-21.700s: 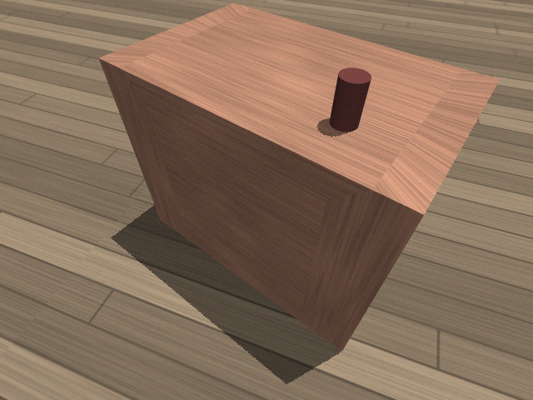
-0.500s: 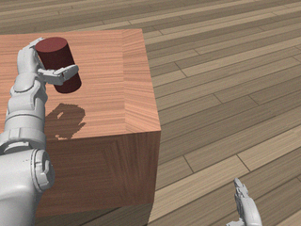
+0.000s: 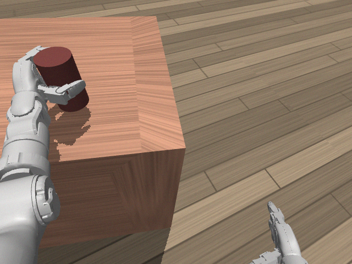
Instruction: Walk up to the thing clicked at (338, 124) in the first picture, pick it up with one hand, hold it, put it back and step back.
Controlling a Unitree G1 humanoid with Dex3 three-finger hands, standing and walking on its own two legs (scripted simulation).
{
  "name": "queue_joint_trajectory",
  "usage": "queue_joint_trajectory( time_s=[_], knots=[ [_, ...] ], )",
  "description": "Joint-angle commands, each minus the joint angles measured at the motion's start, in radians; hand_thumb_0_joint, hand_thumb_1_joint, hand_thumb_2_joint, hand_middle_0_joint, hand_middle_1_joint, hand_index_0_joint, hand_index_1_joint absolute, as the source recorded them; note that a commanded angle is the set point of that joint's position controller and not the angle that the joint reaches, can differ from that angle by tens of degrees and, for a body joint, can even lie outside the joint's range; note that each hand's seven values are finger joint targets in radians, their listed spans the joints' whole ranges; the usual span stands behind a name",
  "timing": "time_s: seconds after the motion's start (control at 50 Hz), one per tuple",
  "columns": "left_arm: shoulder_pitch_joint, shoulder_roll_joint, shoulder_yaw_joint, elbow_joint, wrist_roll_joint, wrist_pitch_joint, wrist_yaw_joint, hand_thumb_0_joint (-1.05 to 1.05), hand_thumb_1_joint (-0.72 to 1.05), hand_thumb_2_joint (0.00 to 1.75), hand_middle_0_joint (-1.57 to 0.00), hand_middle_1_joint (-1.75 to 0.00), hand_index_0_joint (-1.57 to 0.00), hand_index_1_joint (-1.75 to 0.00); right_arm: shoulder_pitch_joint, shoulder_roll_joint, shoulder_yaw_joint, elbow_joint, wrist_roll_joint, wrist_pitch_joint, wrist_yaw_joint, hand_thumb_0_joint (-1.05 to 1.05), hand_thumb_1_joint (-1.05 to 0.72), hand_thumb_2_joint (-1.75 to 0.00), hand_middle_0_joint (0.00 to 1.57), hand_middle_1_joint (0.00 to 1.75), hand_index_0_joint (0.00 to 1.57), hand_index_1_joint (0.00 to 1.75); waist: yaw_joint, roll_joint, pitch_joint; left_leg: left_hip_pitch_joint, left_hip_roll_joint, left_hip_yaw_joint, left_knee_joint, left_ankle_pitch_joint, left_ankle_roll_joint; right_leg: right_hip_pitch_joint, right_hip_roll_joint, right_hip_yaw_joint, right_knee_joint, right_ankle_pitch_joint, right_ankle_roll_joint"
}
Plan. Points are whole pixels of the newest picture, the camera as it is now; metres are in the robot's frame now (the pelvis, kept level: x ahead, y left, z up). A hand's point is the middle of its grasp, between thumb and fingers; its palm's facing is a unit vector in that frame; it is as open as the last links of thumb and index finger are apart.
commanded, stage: lower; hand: left
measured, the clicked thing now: (64, 81) +0.50 +0.20 +0.15
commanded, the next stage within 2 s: loosen in 0.48 s
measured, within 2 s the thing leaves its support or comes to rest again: rests again in 0.36 s
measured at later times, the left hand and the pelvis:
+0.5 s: hand (65, 87) +0.51 +0.21 +0.12, palm faces +0.18 -0.98 +0.01, open 10.2 cm; pelvis +0.01 +0.00 -0.02, yaw +0 degrees
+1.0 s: hand (62, 83) +0.51 +0.21 +0.13, palm faces +0.19 -0.98 +0.03, open 12.3 cm; pelvis +0.00 +0.00 -0.02, yaw +0 degrees
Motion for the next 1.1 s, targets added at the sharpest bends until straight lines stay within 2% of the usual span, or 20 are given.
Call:
queue_joint_trajectory(
  time_s=[0.0,0.04,0.08,0.16,0.2,0.22,0.28,0.3,0.36,0.4,0.48,0.5,0.58,0.62,0.68,0.7,0.76,0.86,0.96,1.08],
  knots=[
    [-0.574,0.290,0.044,-0.286,-0.007,-0.105,0.018,0.00,0.09,1.28,-1.26,-1.40,-1.27,-1.42,-0.033,-0.148,-0.082,-0.159,-0.001,-0.041,-0.008,0.00,0.52,-0.06,0.05,0.05,0.05,0.05,-0.004,0.173,-0.484,0.353,0.009,-0.021,-0.014,0.426,-0.001,0.057,0.009,-0.033,-0.024,0.292,-0.038],
    [-0.521,0.254,0.034,-0.241,-0.005,-0.105,0.010,0.00,0.09,1.29,-1.26,-1.41,-1.28,-1.43,-0.019,-0.128,-0.066,-0.156,-0.002,-0.033,0.001,0.00,0.52,-0.06,0.05,0.05,0.05,0.05,-0.005,0.138,-0.444,0.311,0.012,-0.022,-0.009,0.426,0.001,0.062,0.011,-0.035,-0.013,0.305,-0.037],
    [-0.524,0.259,0.037,-0.251,-0.002,-0.114,0.001,0.00,0.09,1.29,-1.28,-1.42,-1.29,-1.43,-0.022,-0.136,-0.081,-0.157,-0.004,-0.026,0.004,0.00,0.52,-0.06,0.05,0.05,0.05,0.05,-0.011,0.142,-0.459,0.302,0.014,-0.024,0.007,0.441,0.003,0.040,0.010,-0.034,0.001,0.316,-0.037],
    [-0.521,0.231,0.031,-0.245,-0.010,-0.119,-0.010,0.00,0.08,1.30,-1.29,-1.43,-1.30,-1.45,-0.063,-0.106,-0.044,-0.241,-0.001,-0.024,0.013,0.00,0.51,-0.06,0.05,0.05,0.05,0.05,-0.006,0.120,-0.504,0.288,0.015,-0.026,0.030,0.452,0.006,0.060,0.010,-0.035,0.028,0.327,-0.035],
    [-0.534,0.265,0.044,-0.281,-0.014,-0.131,-0.012,0.00,0.08,1.30,-1.29,-1.43,-1.30,-1.44,-0.031,-0.130,-0.067,-0.228,-0.002,-0.011,0.012,0.00,0.52,-0.06,0.05,0.05,0.05,0.05,-0.002,0.131,-0.516,0.260,0.012,-0.025,0.034,0.447,0.005,0.079,0.007,-0.030,0.043,0.339,-0.035],
    [-0.509,0.293,0.067,-0.238,-0.014,-0.130,-0.012,0.00,0.07,1.30,-1.29,-1.43,-1.30,-1.44,-0.018,-0.177,-0.105,-0.234,-0.006,-0.010,0.008,0.00,0.51,-0.06,0.05,0.05,0.05,0.05,-0.015,0.103,-0.519,0.263,0.013,-0.024,0.045,0.452,0.007,0.068,0.008,-0.028,0.046,0.351,-0.033],
    [-0.554,0.274,0.045,-0.312,-0.002,-0.140,-0.010,0.00,0.09,1.30,-1.29,-1.43,-1.30,-1.45,-0.015,-0.127,-0.062,-0.257,-0.005,-0.002,0.014,0.00,0.51,-0.06,0.05,0.05,0.05,0.05,-0.009,0.128,-0.542,0.253,0.006,-0.021,0.051,0.426,0.010,0.068,0.003,-0.025,0.059,0.345,-0.030],
    [-0.543,0.300,0.062,-0.296,-0.001,-0.141,-0.008,0.00,0.07,1.29,-1.27,-1.42,-1.28,-1.43,0.025,-0.152,-0.088,-0.249,-0.005,0.000,0.010,0.00,0.51,-0.06,0.05,0.05,0.05,0.05,-0.018,0.129,-0.526,0.257,0.006,-0.019,0.057,0.425,0.011,0.050,0.004,-0.025,0.061,0.340,-0.030],
    [-0.490,0.258,0.047,-0.241,-0.009,-0.138,-0.013,0.00,0.08,1.28,-1.26,-1.41,-1.27,-1.42,0.025,-0.145,-0.078,-0.257,-0.007,0.007,0.014,0.00,0.51,-0.06,0.05,0.05,0.05,0.05,-0.024,0.126,-0.503,0.266,0.011,-0.029,0.072,0.437,0.010,0.010,0.007,-0.031,0.064,0.324,-0.031],
    [-0.568,0.293,0.053,-0.348,-0.001,-0.152,-0.014,0.00,0.11,1.29,-1.27,-1.40,-1.28,-1.42,0.014,-0.113,-0.049,-0.278,-0.006,0.010,0.017,0.00,0.51,-0.06,0.05,0.05,0.05,0.05,-0.010,0.156,-0.543,0.251,0.004,-0.022,0.075,0.443,0.010,0.050,0.001,-0.024,0.073,0.352,-0.030],
    [-0.519,0.270,0.056,-0.268,-0.003,-0.147,-0.010,0.00,0.08,1.29,-1.26,-1.41,-1.27,-1.43,0.027,-0.114,-0.055,-0.292,-0.005,0.020,0.015,0.00,0.51,-0.06,0.05,0.05,0.05,0.05,-0.020,0.127,-0.499,0.185,-0.002,-0.015,0.076,0.365,0.016,0.047,0.000,-0.021,0.083,0.325,-0.028],
    [-0.472,0.272,0.068,-0.214,-0.005,-0.143,-0.007,0.00,0.09,1.30,-1.27,-1.42,-1.27,-1.43,0.024,-0.150,-0.086,-0.305,-0.006,0.021,0.012,0.00,0.52,-0.06,0.05,0.05,0.05,0.05,-0.018,0.125,-0.468,0.190,-0.001,-0.017,0.073,0.337,0.014,0.014,0.003,-0.022,0.078,0.276,-0.032],
    [-0.537,0.280,0.049,-0.307,0.011,-0.154,-0.008,0.00,0.16,1.23,-1.35,-1.41,-1.37,-1.41,0.045,-0.126,-0.072,-0.319,-0.012,0.028,0.020,0.00,0.52,-0.05,0.05,0.05,0.05,0.05,-0.019,0.190,-0.503,0.222,0.006,-0.025,0.091,0.373,0.005,-0.032,0.006,-0.032,0.094,0.269,-0.039],
    [-0.531,0.297,0.066,-0.304,0.000,-0.156,-0.010,0.00,0.00,1.07,-1.24,-1.27,-1.27,-1.25,0.028,-0.140,-0.081,-0.353,-0.009,0.029,0.018,0.00,0.51,-0.05,0.05,0.05,0.05,0.05,-0.011,0.162,-0.527,0.219,0.007,-0.027,0.091,0.372,0.005,0.000,0.008,-0.034,0.098,0.276,-0.038],
    [-0.502,0.249,0.059,-0.255,-0.017,-0.147,-0.011,0.00,-0.16,0.83,-1.11,-1.10,-1.14,-1.08,0.044,-0.137,-0.078,-0.360,-0.007,0.032,0.019,0.00,0.50,-0.05,0.05,0.05,0.05,0.05,-0.025,0.109,-0.509,0.182,0.007,-0.027,0.090,0.347,0.012,0.013,0.010,-0.031,0.100,0.285,-0.033],
    [-0.501,0.281,0.075,-0.248,-0.012,-0.148,-0.010,0.00,-0.21,0.75,-1.07,-1.04,-1.10,-1.02,0.052,-0.139,-0.081,-0.362,-0.006,0.035,0.016,0.00,0.50,-0.05,0.05,0.05,0.05,0.05,-0.022,0.109,-0.497,0.163,0.001,-0.021,0.094,0.331,0.015,0.018,0.006,-0.025,0.097,0.282,-0.030],
    [-0.538,0.266,0.049,-0.290,-0.001,-0.152,-0.008,0.00,-0.35,0.58,-0.95,-0.90,-0.99,-0.87,0.030,-0.134,-0.076,-0.379,-0.007,0.039,0.016,0.00,0.50,-0.05,0.05,0.05,0.05,0.05,-0.013,0.135,-0.514,0.183,0.001,-0.023,0.089,0.316,0.012,-0.001,0.007,-0.027,0.102,0.252,-0.034],
    [-0.491,0.282,0.068,-0.232,0.005,-0.144,0.003,0.00,-0.50,0.41,-0.65,-0.60,-0.66,-0.60,0.082,-0.143,-0.087,-0.349,-0.011,0.046,0.015,0.00,0.51,-0.05,0.05,0.05,0.05,0.05,-0.019,0.145,-0.500,0.188,0.007,-0.029,0.098,0.358,0.006,-0.010,0.009,-0.033,0.110,0.271,-0.037],
    [-0.490,0.224,0.037,-0.198,0.016,-0.131,-0.003,0.00,-0.60,0.33,-0.53,-0.47,-0.54,-0.47,0.045,-0.122,-0.072,-0.367,-0.013,0.054,0.023,0.00,0.52,-0.05,0.05,0.05,0.05,0.05,-0.020,0.131,-0.447,0.163,0.009,-0.031,0.094,0.333,0.005,-0.055,0.014,-0.037,0.108,0.237,-0.040],
    [-0.499,0.254,0.059,-0.209,0.008,-0.129,-0.005,0.00,-0.61,0.20,-0.35,-0.30,-0.36,-0.30,0.083,-0.141,-0.084,-0.398,-0.011,0.057,0.025,0.00,0.52,-0.05,0.05,0.05,0.05,0.05,-0.025,0.102,-0.478,0.145,0.007,-0.029,0.094,0.310,0.010,-0.021,0.012,-0.035,0.112,0.243,-0.038]
  ],
)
